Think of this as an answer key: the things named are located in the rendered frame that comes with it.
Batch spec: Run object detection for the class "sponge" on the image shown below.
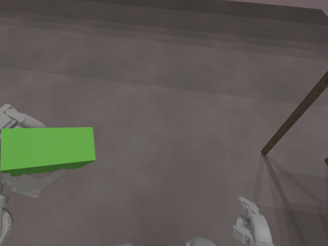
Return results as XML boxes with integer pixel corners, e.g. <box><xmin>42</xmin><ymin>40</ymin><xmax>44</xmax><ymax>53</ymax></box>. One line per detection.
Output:
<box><xmin>1</xmin><ymin>127</ymin><xmax>96</xmax><ymax>177</ymax></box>

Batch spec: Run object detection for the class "table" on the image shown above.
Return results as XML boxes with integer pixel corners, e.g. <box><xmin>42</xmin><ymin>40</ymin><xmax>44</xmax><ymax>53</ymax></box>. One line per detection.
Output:
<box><xmin>261</xmin><ymin>71</ymin><xmax>328</xmax><ymax>164</ymax></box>

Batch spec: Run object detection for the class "robot left forearm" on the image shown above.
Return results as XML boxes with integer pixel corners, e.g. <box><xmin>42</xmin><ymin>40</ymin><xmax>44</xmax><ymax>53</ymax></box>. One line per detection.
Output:
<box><xmin>0</xmin><ymin>194</ymin><xmax>13</xmax><ymax>246</ymax></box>

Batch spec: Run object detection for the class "right robot hand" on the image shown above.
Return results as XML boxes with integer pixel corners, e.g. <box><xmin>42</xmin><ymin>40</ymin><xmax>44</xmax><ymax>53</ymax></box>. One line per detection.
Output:
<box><xmin>233</xmin><ymin>197</ymin><xmax>273</xmax><ymax>246</ymax></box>

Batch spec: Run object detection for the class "left robot hand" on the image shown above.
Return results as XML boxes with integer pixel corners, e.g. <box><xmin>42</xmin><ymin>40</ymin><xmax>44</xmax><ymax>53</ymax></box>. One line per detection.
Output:
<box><xmin>0</xmin><ymin>104</ymin><xmax>67</xmax><ymax>198</ymax></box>

